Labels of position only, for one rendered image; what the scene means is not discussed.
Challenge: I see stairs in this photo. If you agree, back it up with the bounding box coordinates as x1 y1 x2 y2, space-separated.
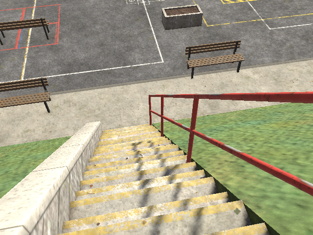
57 123 270 235

